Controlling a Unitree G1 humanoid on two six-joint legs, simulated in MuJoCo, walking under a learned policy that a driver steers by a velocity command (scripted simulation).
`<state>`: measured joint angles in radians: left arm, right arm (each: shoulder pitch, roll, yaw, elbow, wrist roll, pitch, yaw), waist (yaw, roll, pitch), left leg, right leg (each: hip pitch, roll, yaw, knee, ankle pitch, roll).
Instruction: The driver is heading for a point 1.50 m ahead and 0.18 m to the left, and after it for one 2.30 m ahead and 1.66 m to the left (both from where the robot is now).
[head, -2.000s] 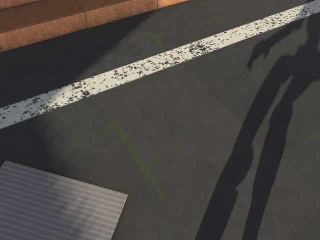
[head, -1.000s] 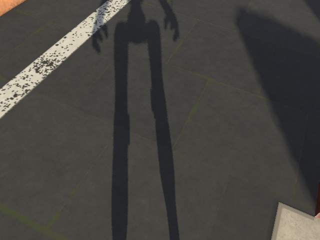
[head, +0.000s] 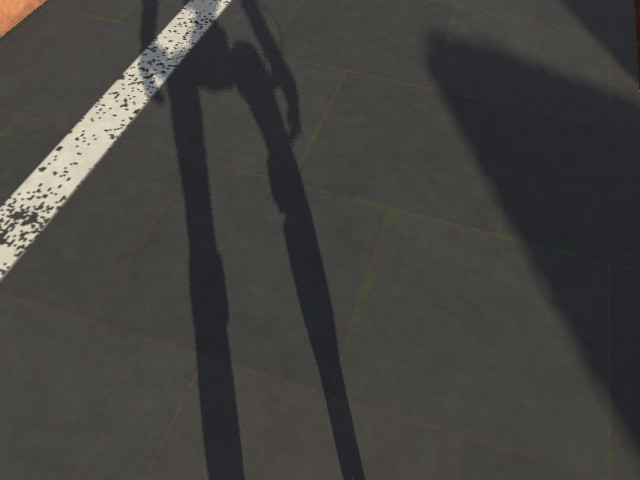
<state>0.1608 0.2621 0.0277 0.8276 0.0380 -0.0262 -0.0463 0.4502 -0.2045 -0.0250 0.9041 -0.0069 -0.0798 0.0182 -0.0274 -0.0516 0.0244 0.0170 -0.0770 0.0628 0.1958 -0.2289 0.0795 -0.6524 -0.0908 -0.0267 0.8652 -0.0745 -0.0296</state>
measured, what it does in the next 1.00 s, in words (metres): walks ahead: right foot, then left foot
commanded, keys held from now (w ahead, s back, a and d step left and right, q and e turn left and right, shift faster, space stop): w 0.32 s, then no key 0.68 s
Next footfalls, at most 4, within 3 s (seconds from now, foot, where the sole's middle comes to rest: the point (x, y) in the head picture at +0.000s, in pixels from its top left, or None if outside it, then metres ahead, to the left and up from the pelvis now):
0.20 right None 0.30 -0.10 -0.78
0.68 left None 0.49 0.06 -0.78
0.98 right None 0.42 -0.15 -0.78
2.40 right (284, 327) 0.86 0.06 -0.78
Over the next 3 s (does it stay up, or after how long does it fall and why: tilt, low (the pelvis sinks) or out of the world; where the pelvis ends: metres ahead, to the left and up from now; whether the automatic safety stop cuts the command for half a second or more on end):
stays up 1.01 0.18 -0.02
